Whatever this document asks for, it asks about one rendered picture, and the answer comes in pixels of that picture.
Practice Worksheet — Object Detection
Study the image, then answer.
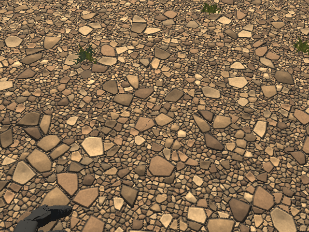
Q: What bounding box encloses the left robot hand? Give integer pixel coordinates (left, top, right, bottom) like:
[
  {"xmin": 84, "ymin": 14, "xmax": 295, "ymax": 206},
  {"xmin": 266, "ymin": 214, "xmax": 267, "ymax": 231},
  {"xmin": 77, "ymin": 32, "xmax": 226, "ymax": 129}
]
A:
[{"xmin": 13, "ymin": 204, "xmax": 72, "ymax": 232}]

